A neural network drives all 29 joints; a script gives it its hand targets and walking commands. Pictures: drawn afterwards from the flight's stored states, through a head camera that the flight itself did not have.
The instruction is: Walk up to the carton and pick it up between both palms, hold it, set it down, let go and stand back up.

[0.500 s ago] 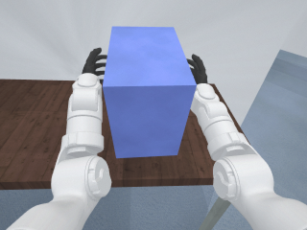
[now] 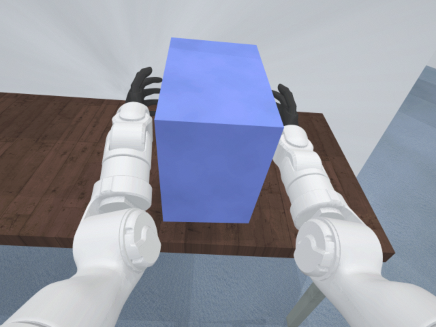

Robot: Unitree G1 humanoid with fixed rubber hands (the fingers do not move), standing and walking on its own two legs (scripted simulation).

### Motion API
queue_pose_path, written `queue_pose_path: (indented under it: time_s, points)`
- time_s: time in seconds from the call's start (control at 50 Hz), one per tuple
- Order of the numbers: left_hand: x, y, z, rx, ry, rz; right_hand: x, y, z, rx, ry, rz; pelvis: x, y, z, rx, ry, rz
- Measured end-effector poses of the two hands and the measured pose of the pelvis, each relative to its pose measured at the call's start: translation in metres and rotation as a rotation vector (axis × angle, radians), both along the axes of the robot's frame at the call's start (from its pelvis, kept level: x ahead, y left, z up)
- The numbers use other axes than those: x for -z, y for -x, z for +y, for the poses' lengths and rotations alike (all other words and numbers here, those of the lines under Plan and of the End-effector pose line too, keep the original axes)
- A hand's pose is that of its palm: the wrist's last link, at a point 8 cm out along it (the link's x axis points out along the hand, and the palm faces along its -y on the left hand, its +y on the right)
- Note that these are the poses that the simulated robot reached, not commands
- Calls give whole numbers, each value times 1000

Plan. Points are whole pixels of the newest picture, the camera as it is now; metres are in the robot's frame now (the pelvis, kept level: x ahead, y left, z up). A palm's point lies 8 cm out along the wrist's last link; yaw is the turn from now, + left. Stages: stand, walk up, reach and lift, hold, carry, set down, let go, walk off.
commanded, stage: set down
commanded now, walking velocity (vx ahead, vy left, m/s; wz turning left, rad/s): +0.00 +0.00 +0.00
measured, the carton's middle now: (210, 131) +0.46 +0.03 +0.14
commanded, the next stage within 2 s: none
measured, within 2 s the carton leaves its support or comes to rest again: rests again in 1.28 s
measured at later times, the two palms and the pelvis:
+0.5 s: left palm (146, 122) +0.44 +0.15 +0.18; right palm (284, 131) +0.43 -0.12 +0.17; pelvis +0.02 +0.00 +0.00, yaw -1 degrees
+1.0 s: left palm (148, 131) +0.44 +0.15 +0.16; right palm (283, 140) +0.43 -0.12 +0.15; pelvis +0.02 +0.00 +0.00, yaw -2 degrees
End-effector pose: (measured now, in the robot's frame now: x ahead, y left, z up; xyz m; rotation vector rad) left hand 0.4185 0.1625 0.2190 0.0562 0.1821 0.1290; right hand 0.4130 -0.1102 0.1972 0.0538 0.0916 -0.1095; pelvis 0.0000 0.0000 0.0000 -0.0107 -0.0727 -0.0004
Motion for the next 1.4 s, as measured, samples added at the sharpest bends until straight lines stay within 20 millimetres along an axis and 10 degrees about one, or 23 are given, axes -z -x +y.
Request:
queue_pose_path:
  time_s: [0.22,0.5,0.7,0.94,1.4]
  points:
    - [40,-10,-8,22,14,46,31,-4,-9,20,19,47,0,-7,2,11,3,11]
    - [40,-19,-8,-8,18,42,26,-22,-9,-13,27,43,0,-17,-4,14,0,34]
    - [80,-18,-3,-12,35,96,64,-21,-4,-13,36,99,0,-17,-3,2,-1,78]
    - [56,-25,-15,7,29,32,45,-21,-15,8,28,36,0,-19,1,31,-1,83]
    - [84,-12,-15,10,58,72,74,-5,-16,12,37,75,-1,-10,2,33,-5,78]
